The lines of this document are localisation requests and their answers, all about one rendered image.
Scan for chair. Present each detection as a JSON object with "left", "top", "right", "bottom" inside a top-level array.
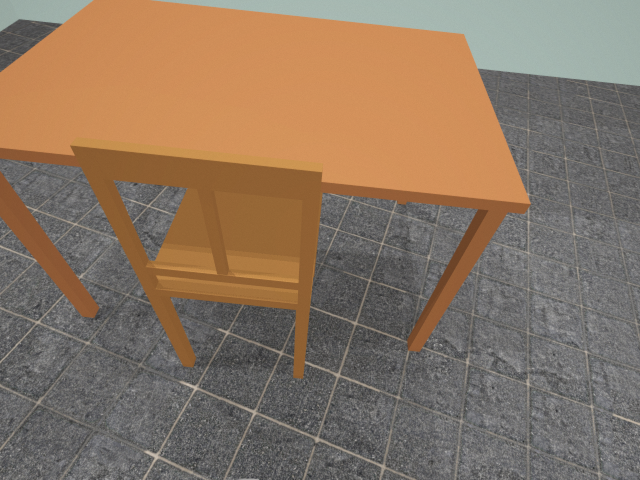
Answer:
[{"left": 70, "top": 137, "right": 323, "bottom": 379}]

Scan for table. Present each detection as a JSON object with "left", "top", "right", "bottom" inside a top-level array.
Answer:
[{"left": 0, "top": 0, "right": 531, "bottom": 352}]

